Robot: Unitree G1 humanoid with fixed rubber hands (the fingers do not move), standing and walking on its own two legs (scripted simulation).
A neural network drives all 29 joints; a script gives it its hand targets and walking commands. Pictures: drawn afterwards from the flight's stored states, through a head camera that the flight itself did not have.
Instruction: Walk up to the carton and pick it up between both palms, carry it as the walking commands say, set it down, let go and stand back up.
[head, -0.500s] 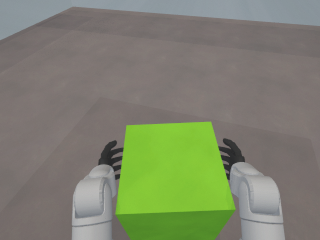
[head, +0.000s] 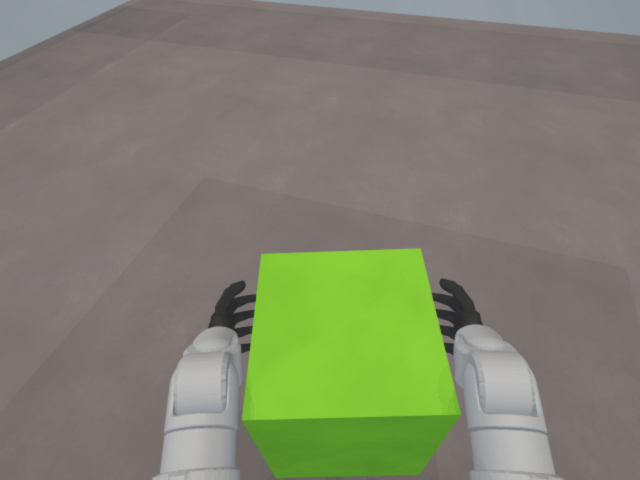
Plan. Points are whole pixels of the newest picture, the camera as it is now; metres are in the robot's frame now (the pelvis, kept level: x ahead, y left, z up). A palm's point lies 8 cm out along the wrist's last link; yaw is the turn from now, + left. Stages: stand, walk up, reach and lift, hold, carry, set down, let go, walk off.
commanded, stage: hold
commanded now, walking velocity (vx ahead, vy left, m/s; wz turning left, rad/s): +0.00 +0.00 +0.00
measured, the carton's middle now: (344, 369) +0.28 -0.01 -0.04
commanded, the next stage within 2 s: set down in 0.60 s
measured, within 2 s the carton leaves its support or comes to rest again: neither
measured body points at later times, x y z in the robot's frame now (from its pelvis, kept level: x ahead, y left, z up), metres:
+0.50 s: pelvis -0.01 -0.03 +0.01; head -0.03 -0.03 +0.46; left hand +0.31 +0.12 +0.05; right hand +0.31 -0.18 +0.05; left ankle -0.01 +0.10 -0.73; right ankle +0.08 -0.15 -0.73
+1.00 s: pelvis +0.01 -0.02 +0.01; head +0.02 -0.03 +0.46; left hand +0.33 +0.13 +0.00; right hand +0.32 -0.17 +0.00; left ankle -0.01 +0.10 -0.73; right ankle +0.08 -0.15 -0.73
